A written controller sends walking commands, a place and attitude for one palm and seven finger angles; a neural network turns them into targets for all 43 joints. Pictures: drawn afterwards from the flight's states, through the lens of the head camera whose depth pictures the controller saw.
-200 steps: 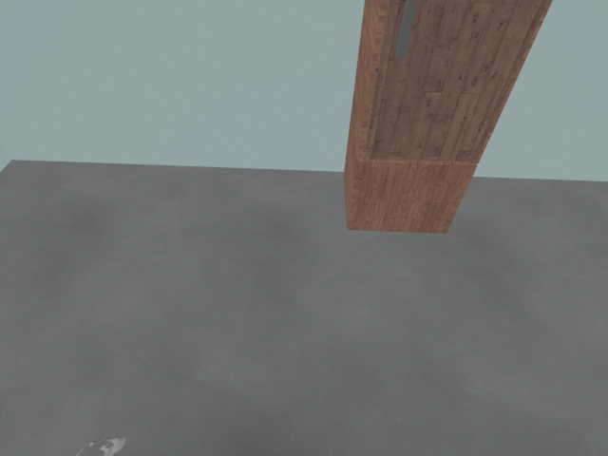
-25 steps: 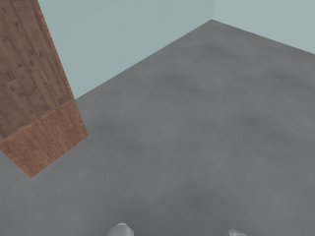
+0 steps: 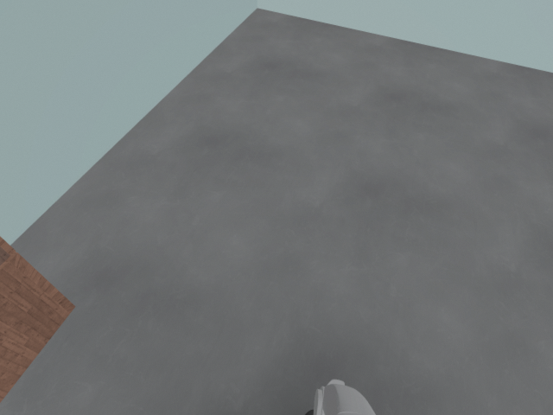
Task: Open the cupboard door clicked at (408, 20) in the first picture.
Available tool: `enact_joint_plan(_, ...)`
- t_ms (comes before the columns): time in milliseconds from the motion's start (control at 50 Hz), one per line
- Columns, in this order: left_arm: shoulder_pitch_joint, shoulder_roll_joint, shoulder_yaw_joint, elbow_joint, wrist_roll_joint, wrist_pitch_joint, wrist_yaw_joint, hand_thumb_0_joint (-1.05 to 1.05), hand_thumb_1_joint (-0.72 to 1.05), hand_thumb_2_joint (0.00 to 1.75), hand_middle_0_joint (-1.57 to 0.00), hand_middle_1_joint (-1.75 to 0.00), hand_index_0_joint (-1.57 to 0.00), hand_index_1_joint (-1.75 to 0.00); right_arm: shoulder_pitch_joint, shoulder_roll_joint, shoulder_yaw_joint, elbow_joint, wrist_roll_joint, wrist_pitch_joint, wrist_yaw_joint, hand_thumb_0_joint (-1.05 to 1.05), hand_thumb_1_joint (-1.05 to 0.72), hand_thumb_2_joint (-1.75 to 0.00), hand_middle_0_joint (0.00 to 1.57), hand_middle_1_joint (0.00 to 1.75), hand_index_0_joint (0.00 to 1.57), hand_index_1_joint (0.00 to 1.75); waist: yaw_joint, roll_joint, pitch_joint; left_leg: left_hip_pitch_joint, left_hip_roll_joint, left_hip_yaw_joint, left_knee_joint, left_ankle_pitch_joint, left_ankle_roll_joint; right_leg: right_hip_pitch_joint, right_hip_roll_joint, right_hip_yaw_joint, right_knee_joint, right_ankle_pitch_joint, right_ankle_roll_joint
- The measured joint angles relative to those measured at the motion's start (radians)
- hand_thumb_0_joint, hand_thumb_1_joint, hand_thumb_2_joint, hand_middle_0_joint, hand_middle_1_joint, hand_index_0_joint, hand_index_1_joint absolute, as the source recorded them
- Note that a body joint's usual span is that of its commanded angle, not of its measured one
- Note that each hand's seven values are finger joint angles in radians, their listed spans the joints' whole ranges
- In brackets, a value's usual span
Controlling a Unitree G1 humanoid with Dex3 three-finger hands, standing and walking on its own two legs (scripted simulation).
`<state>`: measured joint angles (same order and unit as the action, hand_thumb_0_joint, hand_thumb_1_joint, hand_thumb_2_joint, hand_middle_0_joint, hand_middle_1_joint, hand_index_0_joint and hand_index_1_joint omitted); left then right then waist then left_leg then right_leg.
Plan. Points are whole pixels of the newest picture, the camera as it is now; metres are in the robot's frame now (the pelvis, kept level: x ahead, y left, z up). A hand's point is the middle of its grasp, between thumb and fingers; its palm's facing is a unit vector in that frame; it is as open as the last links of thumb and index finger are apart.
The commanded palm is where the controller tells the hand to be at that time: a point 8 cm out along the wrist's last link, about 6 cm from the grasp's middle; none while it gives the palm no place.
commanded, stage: turn to face it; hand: left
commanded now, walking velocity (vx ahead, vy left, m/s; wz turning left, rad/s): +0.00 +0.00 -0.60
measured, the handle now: out of the picture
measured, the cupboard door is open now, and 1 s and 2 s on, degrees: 0 0 0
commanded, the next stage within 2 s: none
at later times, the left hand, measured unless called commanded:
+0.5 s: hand (189, 384) +0.19 +0.15 -0.17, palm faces +0.08 -0.99 -0.13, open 7.3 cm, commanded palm none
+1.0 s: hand out of the picture +0.10 +0.21 -0.16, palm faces +0.34 -0.90 -0.28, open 7.4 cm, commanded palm none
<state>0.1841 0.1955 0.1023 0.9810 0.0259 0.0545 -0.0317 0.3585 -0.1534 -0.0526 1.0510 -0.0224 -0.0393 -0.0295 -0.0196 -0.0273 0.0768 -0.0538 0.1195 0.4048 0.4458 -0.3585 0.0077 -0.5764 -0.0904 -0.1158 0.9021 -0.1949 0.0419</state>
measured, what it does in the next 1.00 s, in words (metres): steps on the spot, turning left: right foot, then left foot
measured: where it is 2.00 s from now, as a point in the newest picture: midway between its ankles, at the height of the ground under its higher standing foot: outside the picture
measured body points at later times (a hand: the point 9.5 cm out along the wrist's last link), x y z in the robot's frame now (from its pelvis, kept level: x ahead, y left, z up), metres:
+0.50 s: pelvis +0.08 -0.01 -0.01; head +0.08 +0.01 +0.44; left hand +0.19 +0.20 -0.16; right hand +0.12 -0.25 -0.16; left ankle +0.10 +0.10 -0.72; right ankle +0.11 -0.11 -0.74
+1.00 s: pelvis +0.05 -0.03 +0.00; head +0.09 -0.03 +0.44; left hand +0.08 +0.25 -0.13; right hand +0.18 -0.26 -0.15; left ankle +0.10 +0.09 -0.74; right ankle +0.07 -0.17 -0.72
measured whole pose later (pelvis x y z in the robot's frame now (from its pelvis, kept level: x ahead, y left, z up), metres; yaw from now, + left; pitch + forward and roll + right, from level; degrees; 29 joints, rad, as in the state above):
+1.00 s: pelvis +0.05 -0.03 +0.00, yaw +18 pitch +1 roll -1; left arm 0.14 0.23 0.08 0.92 0.00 0.05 0.02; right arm 0.22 -0.22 -0.08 0.94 -0.02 0.05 0.01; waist -0.04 0.04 0.05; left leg -0.38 -0.04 -0.08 0.47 -0.11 0.02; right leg -0.32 -0.03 -0.01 0.72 -0.42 0.07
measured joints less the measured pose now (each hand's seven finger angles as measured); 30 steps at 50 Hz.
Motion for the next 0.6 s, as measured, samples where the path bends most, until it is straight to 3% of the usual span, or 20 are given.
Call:
enact_joint_plan(100, -0.051, -0.007, -0.015, -0.033, 0.001, -0.025, 0.000, 0.00, 0.91, 0.90, -0.20, -0.29, -0.20, -0.30, 0.028, 0.003, -0.007, 0.004, 0.002, 0.022, 0.009, 0.00, -0.91, -0.89, 0.20, 0.30, 0.20, 0.30, -0.026, 0.041, 0.027, -0.003, 0.060, 0.048, 0.164, -0.120, -0.046, 0.131, 0.054, -0.042, -0.230, -0.018, -0.044)
enact_joint_plan(120, -0.055, -0.002, -0.018, -0.041, 0.003, -0.041, 0.002, 0.00, 0.91, 0.90, -0.20, -0.29, -0.20, -0.30, 0.036, 0.005, -0.007, 0.004, 0.007, 0.030, 0.014, 0.00, -0.91, -0.89, 0.20, 0.30, 0.20, 0.30, -0.025, 0.041, 0.025, -0.040, 0.083, 0.034, 0.270, -0.140, -0.052, 0.158, 0.062, -0.040, -0.264, 0.011, -0.078)
enact_joint_plan(140, -0.066, -0.002, -0.020, -0.044, 0.001, -0.058, 0.009, 0.00, 0.91, 0.90, -0.20, -0.29, -0.20, -0.30, 0.025, 0.003, -0.006, 0.005, 0.012, 0.040, 0.017, 0.01, -0.91, -0.89, 0.20, 0.30, 0.20, 0.30, -0.020, 0.048, 0.031, -0.105, 0.091, -0.031, 0.419, -0.173, -0.062, 0.145, 0.071, -0.036, -0.231, -0.016, -0.106)
enact_joint_plan(180, -0.081, -0.006, -0.029, -0.044, -0.009, -0.073, 0.027, 0.00, 0.91, 0.90, -0.20, -0.29, -0.20, -0.30, -0.010, -0.002, -0.002, 0.002, 0.021, 0.060, 0.010, 0.01, -0.90, -0.89, 0.20, 0.30, 0.20, 0.30, -0.024, 0.061, 0.047, -0.229, 0.056, -0.191, 0.672, -0.207, -0.064, 0.155, 0.081, -0.032, -0.201, -0.068, -0.130)
enact_joint_plan(240, -0.078, -0.020, -0.042, -0.031, -0.013, -0.068, 0.051, 0.00, 0.91, 0.90, -0.20, -0.29, -0.20, -0.30, -0.055, -0.004, 0.003, -0.010, 0.016, 0.068, 0.006, 0.01, -0.91, -0.89, 0.20, 0.30, 0.20, 0.30, -0.026, 0.068, 0.026, -0.348, 0.018, -0.312, 0.807, -0.136, -0.060, 0.213, 0.091, -0.028, -0.264, -0.061, -0.118)
enact_joint_plan(340, -0.069, -0.051, -0.068, -0.003, -0.008, -0.059, 0.058, 0.00, 0.91, 0.90, -0.20, -0.29, -0.20, -0.30, -0.094, 0.000, 0.009, -0.039, 0.010, 0.071, 0.002, 0.01, -0.92, -0.89, 0.19, 0.30, 0.20, 0.30, -0.045, 0.072, -0.035, -0.397, 0.001, -0.365, 0.617, -0.054, -0.060, 0.290, 0.083, -0.056, -0.367, -0.033, -0.114)
enact_joint_plan(460, -0.073, -0.071, -0.067, -0.020, -0.003, -0.049, 0.054, 0.00, 0.91, 0.90, -0.21, -0.29, -0.20, -0.30, -0.094, -0.007, 0.004, -0.042, 0.012, 0.085, 0.022, 0.01, -0.93, -0.89, 0.19, 0.30, 0.20, 0.30, -0.021, 0.036, -0.044, -0.353, -0.015, -0.315, 0.428, -0.066, -0.063, 0.321, 0.041, -0.124, -0.359, -0.058, -0.090)
enact_joint_plan(520, -0.062, -0.058, -0.056, -0.026, -0.006, -0.042, 0.053, 0.00, 0.91, 0.90, -0.21, -0.30, -0.21, -0.30, -0.091, -0.009, 0.002, -0.059, 0.009, 0.081, 0.030, 0.01, -0.92, -0.89, 0.19, 0.30, 0.20, 0.30, -0.013, 0.016, -0.034, -0.293, -0.026, -0.290, 0.274, 0.012, -0.057, 0.304, 0.012, -0.162, -0.298, -0.093, -0.069)
enact_joint_plan(560, -0.047, -0.039, -0.044, -0.027, -0.014, -0.027, 0.052, 0.00, 0.91, 0.90, -0.21, -0.30, -0.20, -0.30, -0.093, -0.007, -0.002, -0.070, 0.003, 0.073, 0.033, 0.01, -0.92, -0.89, 0.19, 0.30, 0.20, 0.30, -0.010, -0.004, -0.029, -0.300, -0.051, -0.293, 0.252, 0.050, -0.001, 0.259, -0.014, -0.153, -0.203, -0.180, -0.038)
enact_joint_plan(600, -0.030, -0.017, -0.030, -0.022, -0.013, -0.004, 0.053, 0.00, 0.91, 0.90, -0.21, -0.29, -0.20, -0.30, -0.101, -0.004, -0.001, -0.083, -0.004, 0.067, 0.033, 0.01, -0.91, -0.89, 0.19, 0.30, 0.20, 0.30, -0.007, -0.012, -0.020, -0.309, -0.064, -0.293, 0.248, 0.045, 0.038, 0.183, 0.001, -0.074, -0.031, -0.279, -0.015)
